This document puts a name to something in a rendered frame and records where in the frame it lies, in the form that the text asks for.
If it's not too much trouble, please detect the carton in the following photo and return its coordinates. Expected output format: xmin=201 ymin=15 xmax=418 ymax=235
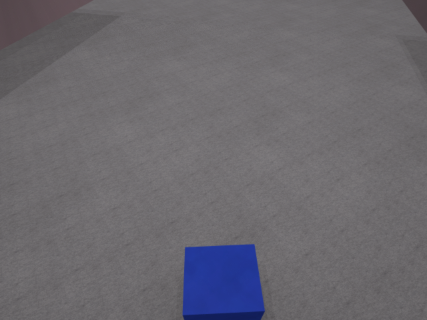
xmin=183 ymin=244 xmax=265 ymax=320

